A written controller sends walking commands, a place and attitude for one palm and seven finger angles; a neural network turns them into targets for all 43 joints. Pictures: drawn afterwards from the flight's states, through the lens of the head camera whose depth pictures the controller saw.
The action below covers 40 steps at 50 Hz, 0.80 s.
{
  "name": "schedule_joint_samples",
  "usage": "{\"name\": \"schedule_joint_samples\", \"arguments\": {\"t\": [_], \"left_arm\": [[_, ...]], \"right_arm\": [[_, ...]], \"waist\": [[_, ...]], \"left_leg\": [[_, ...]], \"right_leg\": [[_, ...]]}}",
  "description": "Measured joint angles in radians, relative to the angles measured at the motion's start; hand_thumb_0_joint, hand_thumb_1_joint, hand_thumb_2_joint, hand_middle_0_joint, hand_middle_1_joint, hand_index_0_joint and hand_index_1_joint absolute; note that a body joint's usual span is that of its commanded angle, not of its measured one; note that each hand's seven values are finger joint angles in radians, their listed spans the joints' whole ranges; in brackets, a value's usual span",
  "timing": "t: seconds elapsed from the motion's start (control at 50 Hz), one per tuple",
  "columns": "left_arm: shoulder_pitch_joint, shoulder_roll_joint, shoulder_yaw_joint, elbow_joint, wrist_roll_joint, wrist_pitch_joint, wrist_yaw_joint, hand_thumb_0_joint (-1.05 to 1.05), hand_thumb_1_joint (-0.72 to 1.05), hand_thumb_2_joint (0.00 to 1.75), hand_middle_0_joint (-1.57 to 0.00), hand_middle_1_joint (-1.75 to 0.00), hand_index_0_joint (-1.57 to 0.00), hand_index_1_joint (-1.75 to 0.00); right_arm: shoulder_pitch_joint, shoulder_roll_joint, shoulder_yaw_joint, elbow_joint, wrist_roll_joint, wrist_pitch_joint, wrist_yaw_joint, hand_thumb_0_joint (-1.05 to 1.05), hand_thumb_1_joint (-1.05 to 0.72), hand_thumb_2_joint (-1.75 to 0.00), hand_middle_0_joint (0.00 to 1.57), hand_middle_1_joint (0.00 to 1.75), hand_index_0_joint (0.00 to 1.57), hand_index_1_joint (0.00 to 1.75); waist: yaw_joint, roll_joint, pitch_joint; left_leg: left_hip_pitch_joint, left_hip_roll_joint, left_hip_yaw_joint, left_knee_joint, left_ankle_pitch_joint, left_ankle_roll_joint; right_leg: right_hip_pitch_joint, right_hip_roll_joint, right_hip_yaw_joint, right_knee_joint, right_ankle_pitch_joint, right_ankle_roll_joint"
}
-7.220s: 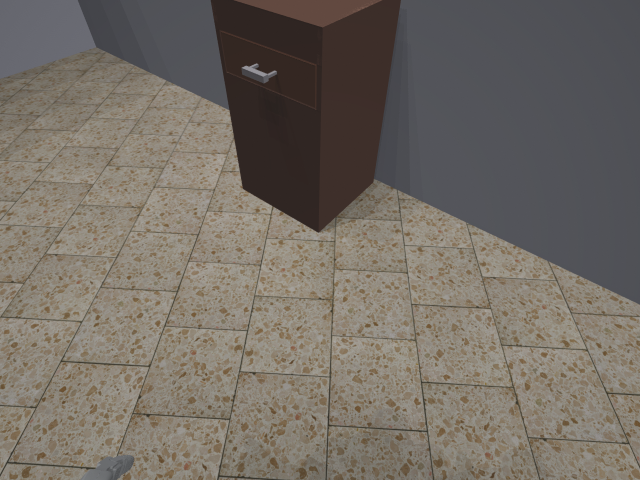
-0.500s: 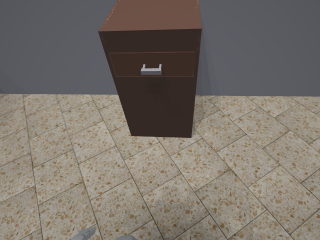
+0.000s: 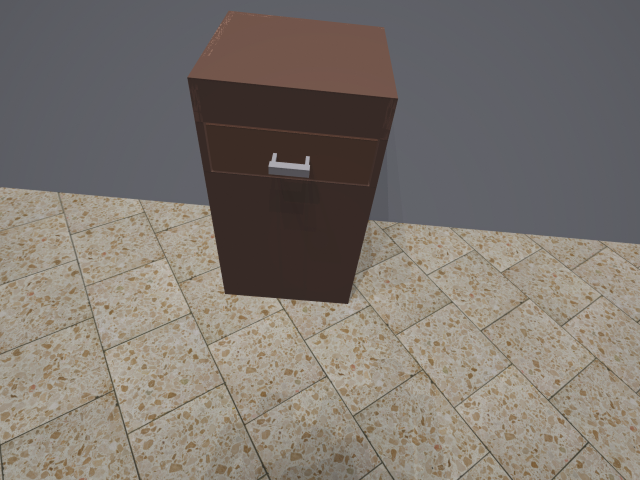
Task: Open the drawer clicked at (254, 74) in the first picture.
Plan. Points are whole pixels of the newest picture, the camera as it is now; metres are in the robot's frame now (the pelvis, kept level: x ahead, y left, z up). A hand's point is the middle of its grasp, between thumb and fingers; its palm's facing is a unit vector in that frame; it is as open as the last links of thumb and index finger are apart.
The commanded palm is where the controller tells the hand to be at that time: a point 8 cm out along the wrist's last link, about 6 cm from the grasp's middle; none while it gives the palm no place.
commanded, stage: take the last steps up to it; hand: left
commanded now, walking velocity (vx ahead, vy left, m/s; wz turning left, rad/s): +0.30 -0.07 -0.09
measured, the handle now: (290, 164) +0.84 +0.12 -0.12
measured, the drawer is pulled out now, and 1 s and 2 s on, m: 0.00 0.00 0.00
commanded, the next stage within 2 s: come to a stop and stand still in 0.74 s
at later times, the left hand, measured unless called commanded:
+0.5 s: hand (262, 415) +0.25 +0.10 -0.16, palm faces +0.03 -0.97 -0.23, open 7.1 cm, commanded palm none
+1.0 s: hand (250, 398) +0.28 +0.12 -0.19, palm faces +0.06 -0.99 -0.15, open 7.4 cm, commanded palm none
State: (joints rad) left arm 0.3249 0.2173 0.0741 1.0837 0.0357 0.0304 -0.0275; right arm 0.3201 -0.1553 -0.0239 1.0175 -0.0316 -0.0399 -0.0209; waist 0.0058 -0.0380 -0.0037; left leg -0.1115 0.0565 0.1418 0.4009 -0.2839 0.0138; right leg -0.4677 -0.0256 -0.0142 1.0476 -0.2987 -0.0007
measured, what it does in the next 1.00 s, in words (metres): walks ahead: right foot, then left foot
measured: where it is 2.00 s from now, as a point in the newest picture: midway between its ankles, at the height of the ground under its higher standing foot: outside the picture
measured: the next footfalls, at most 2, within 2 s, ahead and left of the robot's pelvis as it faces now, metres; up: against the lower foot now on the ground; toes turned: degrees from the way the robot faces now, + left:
right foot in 0.28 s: +0.22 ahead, -0.17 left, +0.00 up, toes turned -11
left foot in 0.80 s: +0.38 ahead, +0.05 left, +0.00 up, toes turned +10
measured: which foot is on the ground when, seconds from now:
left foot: down 0.00-0.30, up 0.32-0.78, down 0.80-1.00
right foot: up 0.00-0.26, down 0.28-0.82, up 0.84-1.00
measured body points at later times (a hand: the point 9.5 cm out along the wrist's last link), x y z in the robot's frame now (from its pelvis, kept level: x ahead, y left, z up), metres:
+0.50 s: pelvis +0.16 -0.09 -0.01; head +0.17 -0.10 +0.44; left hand +0.25 +0.15 -0.15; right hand +0.13 -0.31 -0.17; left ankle +0.14 +0.05 -0.66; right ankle +0.18 -0.17 -0.75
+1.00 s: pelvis +0.31 -0.04 -0.01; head +0.34 -0.02 +0.44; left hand +0.28 +0.18 -0.18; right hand +0.38 -0.27 -0.15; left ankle +0.34 +0.04 -0.75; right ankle +0.30 -0.18 -0.70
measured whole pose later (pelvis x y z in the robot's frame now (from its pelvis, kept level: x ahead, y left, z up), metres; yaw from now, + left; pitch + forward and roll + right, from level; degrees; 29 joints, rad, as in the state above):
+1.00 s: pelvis +0.31 -0.04 -0.01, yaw +0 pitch -1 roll +0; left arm 0.30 0.15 0.03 1.13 0.02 0.00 0.03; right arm 0.17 -0.15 -0.03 1.04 -0.01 -0.03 -0.04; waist 0.02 -0.04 0.08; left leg -0.23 0.02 0.19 0.46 -0.21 0.06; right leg -0.38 -0.08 -0.05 0.90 -0.40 0.02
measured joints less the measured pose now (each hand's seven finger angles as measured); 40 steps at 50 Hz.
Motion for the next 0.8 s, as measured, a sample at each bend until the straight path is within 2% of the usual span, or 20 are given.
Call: {"name": "schedule_joint_samples", "arguments": {"t": [0.08, 0.16, 0.26, 0.3, 0.34, 0.38, 0.4, 0.44, 0.52, 0.6, 0.68, 0.78, 0.8], "left_arm": [[-0.032, -0.003, -0.002, -0.006, -0.002, -0.007, 0.002, 0.01, 0.91, 0.9, -0.2, -0.3, -0.19, -0.3], [-0.086, -0.015, -0.012, -0.009, -0.005, -0.006, 0.001, 0.01, 0.91, 0.9, -0.2, -0.3, -0.19, -0.3], [-0.169, -0.035, -0.021, -0.027, -0.009, -0.028, -0.001, 0.01, 0.91, 0.9, -0.2, -0.3, -0.19, -0.3], [-0.194, -0.041, -0.023, -0.039, -0.006, -0.061, 0.0, 0.01, 0.91, 0.9, -0.2, -0.3, -0.19, -0.3], [-0.216, -0.056, -0.024, -0.049, -0.011, -0.091, 0.01, 0.01, 0.91, 0.9, -0.2, -0.3, -0.19, -0.3], [-0.214, -0.069, -0.029, -0.051, -0.017, -0.101, 0.017, 0.01, 0.91, 0.9, -0.2, -0.3, -0.2, -0.3], [-0.207, -0.074, -0.03, -0.048, -0.018, -0.1, 0.022, 0.0, 0.91, 0.9, -0.2, -0.3, -0.2, -0.3], [-0.19, -0.076, -0.015, -0.048, -0.028, -0.106, 0.042, -0.01, 0.93, 0.9, -0.2, -0.3, -0.2, -0.3], [-0.144, -0.058, -0.021, -0.03, -0.016, -0.108, 0.052, -0.02, 0.96, 0.9, -0.2, -0.3, -0.2, -0.3], [-0.08, -0.062, -0.033, 0.002, -0.012, -0.105, 0.047, -0.02, 0.94, 0.9, -0.2, -0.3, -0.2, -0.3], [-0.016, -0.075, -0.044, 0.033, -0.01, -0.102, 0.041, -0.01, 0.93, 0.9, -0.2, -0.3, -0.2, -0.3], [0.057, -0.085, -0.045, 0.069, -0.008, -0.086, 0.039, 0.0, 0.92, 0.9, -0.2, -0.3, -0.2, -0.3], [0.072, -0.087, -0.045, 0.075, -0.01, -0.081, 0.038, 0.0, 0.92, 0.9, -0.2, -0.3, -0.2, -0.3]], "right_arm": [[0.061, 0.021, 0.004, 0.042, 0.005, -0.009, -0.003, 0.0, -0.91, -0.9, 0.2, 0.3, 0.2, 0.3], [0.113, 0.039, 0.0, 0.079, 0.001, -0.01, -0.001, 0.0, -0.91, -0.9, 0.2, 0.3, 0.2, 0.3], [0.164, 0.042, -0.01, 0.121, -0.003, 0.001, 0.005, 0.0, -0.9, -0.9, 0.2, 0.3, 0.2, 0.3], [0.185, 0.041, -0.013, 0.142, 0.004, 0.008, 0.011, 0.0, -0.9, -0.9, 0.2, 0.3, 0.2, 0.3], [0.165, 0.034, -0.015, 0.157, 0.014, 0.03, 0.014, 0.0, -0.91, -0.9, 0.2, 0.3, 0.2, 0.3], [0.133, 0.026, -0.021, 0.158, 0.017, 0.041, 0.017, 0.0, -0.91, -0.9, 0.2, 0.3, 0.2, 0.3], [0.114, 0.02, -0.026, 0.152, 0.016, 0.043, 0.017, 0.0, -0.91, -0.9, 0.2, 0.3, 0.2, 0.3], [0.075, 0.01, -0.033, 0.13, 0.009, 0.042, 0.016, 0.0, -0.91, -0.9, 0.2, 0.3, 0.2, 0.3], [-0.008, -0.012, -0.044, 0.075, 0.001, 0.039, 0.018, 0.0, -0.91, -0.9, 0.2, 0.3, 0.2, 0.3], [-0.081, -0.022, -0.045, 0.036, 0.001, 0.035, 0.027, 0.0, -0.91, -0.9, 0.2, 0.3, 0.2, 0.3], [-0.14, -0.02, -0.038, 0.016, 0.003, 0.033, 0.038, 0.0, -0.91, -0.9, 0.2, 0.3, 0.2, 0.3], [-0.179, -0.009, -0.023, -0.002, 0.005, 0.019, 0.043, 0.0, -0.91, -0.9, 0.2, 0.3, 0.2, 0.3], [-0.18, -0.008, -0.02, -0.007, 0.002, 0.009, 0.042, 0.0, -0.91, -0.9, 0.2, 0.3, 0.2, 0.3]], "waist": [[-0.003, 0.001, 0.017], [-0.027, 0.012, 0.042], [-0.068, 0.036, 0.07], [-0.066, 0.048, 0.075], [-0.061, 0.065, 0.092], [-0.054, 0.068, 0.089], [-0.05, 0.068, 0.082], [-0.044, 0.07, 0.064], [-0.035, 0.075, 0.027], [-0.019, 0.077, 0.006], [0.01, 0.065, 0.009], [0.042, 0.036, 0.028], [0.045, 0.03, 0.032]], "left_leg": [[0.066, 0.003, 0.019, -0.069, 0.004, -0.009], [0.116, 0.014, 0.036, -0.087, -0.025, -0.03], [0.145, 0.046, 0.048, -0.022, -0.112, -0.078], [0.11, 0.073, 0.04, 0.115, -0.183, -0.082], [-0.01, 0.077, -0.032, 0.422, -0.241, -0.049], [-0.137, 0.06, -0.072, 0.668, -0.204, -0.025], [-0.192, 0.059, -0.073, 0.738, -0.165, -0.02], [-0.284, 0.067, -0.069, 0.781, -0.091, -0.021], [-0.392, 0.081, -0.052, 0.691, -0.004, -0.038], [-0.417, 0.084, -0.046, 0.548, 0.043, -0.051], [-0.387, 0.076, -0.036, 0.388, 0.057, -0.05], [-0.285, 0.044, -0.011, 0.211, 0.065, -0.025], [-0.256, 0.034, -0.004, 0.174, 0.094, 0.001]], "right_leg": [[-0.069, -0.047, 0.002, 0.0, 0.069, 0.022], [-0.071, -0.077, -0.04, -0.156, 0.077, 0.028], [0.011, -0.052, -0.104, -0.408, 0.066, 0.004], [0.059, -0.032, -0.124, -0.473, 0.148, -0.026], [0.061, -0.024, -0.142, -0.407, 0.101, -0.051], [0.103, -0.02, -0.154, -0.423, 0.053, -0.058], [0.129, -0.017, -0.159, -0.45, 0.05, -0.058], [0.182, -0.007, -0.172, -0.515, 0.064, -0.057], [0.266, 0.011, -0.188, -0.619, 0.077, -0.061], [0.332, 0.026, -0.192, -0.676, 0.065, -0.055], [0.386, 0.03, -0.193, -0.693, 0.032, -0.04], [0.426, 0.009, -0.195, -0.636, -0.054, -0.002], [0.415, -0.003, -0.19, -0.585, -0.088, 0.006]]}}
